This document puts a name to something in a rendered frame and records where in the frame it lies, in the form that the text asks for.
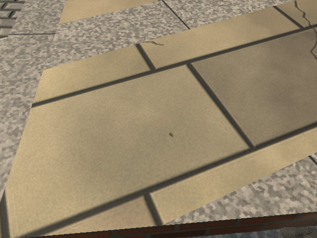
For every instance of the robot right hand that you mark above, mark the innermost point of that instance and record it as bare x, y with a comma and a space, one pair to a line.
298, 232

